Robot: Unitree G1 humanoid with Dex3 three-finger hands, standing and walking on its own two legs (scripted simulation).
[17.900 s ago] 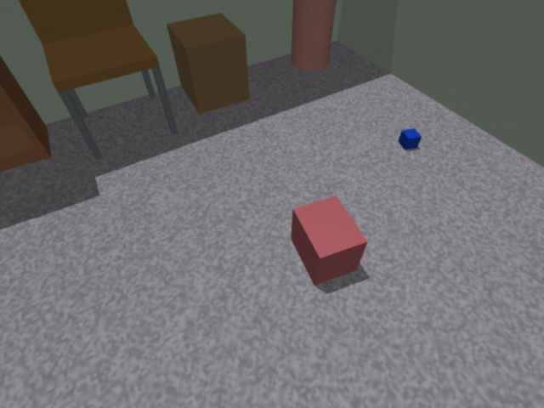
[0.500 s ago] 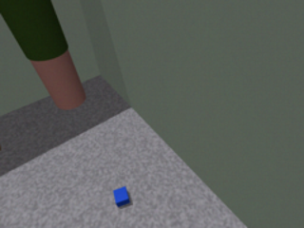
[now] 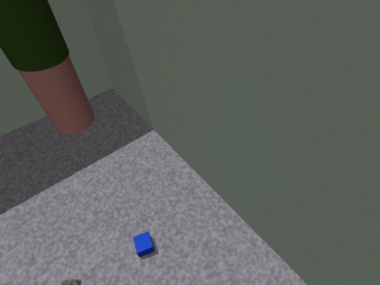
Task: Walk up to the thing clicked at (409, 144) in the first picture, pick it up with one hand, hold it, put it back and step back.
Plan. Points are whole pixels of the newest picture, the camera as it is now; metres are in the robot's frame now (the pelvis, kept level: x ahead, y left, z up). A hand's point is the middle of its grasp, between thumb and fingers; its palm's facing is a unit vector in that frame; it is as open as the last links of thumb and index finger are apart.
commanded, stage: walk up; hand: left
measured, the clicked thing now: (144, 244) +0.40 +0.24 -0.73
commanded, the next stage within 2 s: stand in 0.56 s
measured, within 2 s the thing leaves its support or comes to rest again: neither
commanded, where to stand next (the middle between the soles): +0.03 +0.00 m, yaw +1 degrees
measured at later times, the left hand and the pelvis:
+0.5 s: hand out of the picture +0.09 +0.26 -0.15, palm faces -0.03 -0.94 -0.35, open 7.4 cm; pelvis +0.00 +0.00 +0.00, yaw -1 degrees
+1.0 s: hand out of the picture +0.06 +0.25 -0.14, palm faces -0.03 -0.94 -0.35, open 7.4 cm; pelvis -0.03 +0.00 +0.01, yaw +0 degrees
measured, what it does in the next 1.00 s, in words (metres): stands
